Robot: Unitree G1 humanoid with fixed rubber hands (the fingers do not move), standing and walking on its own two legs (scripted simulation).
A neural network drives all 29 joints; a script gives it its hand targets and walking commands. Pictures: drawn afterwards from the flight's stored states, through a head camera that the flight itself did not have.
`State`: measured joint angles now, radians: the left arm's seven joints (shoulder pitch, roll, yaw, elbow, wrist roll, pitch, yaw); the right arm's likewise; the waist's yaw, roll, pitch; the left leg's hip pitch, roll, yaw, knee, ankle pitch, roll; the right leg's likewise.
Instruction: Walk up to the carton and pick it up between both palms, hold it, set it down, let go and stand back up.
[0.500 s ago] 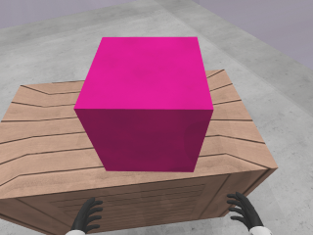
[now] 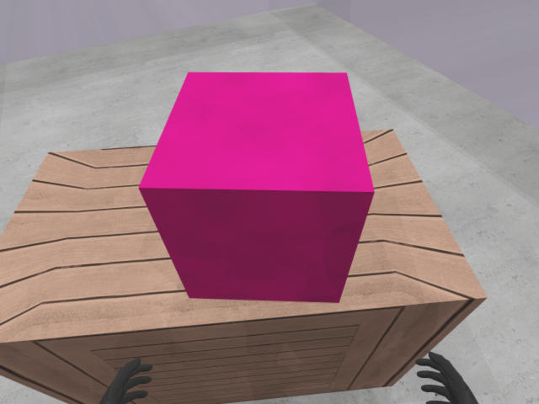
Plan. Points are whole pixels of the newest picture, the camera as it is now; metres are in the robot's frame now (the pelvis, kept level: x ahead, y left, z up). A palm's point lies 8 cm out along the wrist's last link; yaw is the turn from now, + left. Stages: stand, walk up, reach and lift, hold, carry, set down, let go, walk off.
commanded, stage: stand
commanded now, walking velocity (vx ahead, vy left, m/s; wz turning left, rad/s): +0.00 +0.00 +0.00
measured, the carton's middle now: (265, 189) +0.46 +0.03 +0.05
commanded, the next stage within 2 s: none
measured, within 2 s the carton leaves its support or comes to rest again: neither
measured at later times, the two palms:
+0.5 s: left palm out of the picture +0.01 +0.30 -0.10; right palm out of the picture +0.04 -0.27 -0.11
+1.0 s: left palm out of the picture -0.02 +0.31 -0.11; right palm out of the picture +0.00 -0.28 -0.12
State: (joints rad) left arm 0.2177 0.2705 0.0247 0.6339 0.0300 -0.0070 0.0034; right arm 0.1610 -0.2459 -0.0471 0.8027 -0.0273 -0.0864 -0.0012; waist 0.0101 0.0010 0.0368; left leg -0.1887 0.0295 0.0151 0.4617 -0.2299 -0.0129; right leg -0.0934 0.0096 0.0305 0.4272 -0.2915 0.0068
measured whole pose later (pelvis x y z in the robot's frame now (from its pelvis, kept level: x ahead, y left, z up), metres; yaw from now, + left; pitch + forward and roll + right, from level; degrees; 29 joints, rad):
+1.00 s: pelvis -0.06 +0.01 +0.00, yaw +1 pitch -3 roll -1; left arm 0.28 0.36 0.01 0.94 0.01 -0.03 0.00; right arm 0.21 -0.35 -0.02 0.99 -0.01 -0.01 0.02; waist 0.00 0.02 0.05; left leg -0.24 0.01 0.00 0.41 -0.11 0.00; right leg -0.16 0.00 0.02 0.42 -0.20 0.02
